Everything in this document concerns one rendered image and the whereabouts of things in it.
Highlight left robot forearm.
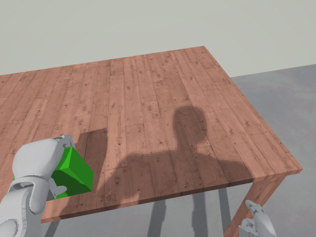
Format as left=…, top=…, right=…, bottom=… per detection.
left=0, top=176, right=50, bottom=237

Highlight robot right hand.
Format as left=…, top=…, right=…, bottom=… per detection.
left=238, top=200, right=277, bottom=237

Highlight table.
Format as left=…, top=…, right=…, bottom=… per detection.
left=0, top=46, right=303, bottom=237

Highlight sponge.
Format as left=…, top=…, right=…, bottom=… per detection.
left=13, top=147, right=93, bottom=199

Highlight robot left hand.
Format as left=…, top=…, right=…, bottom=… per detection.
left=12, top=134, right=75, bottom=201

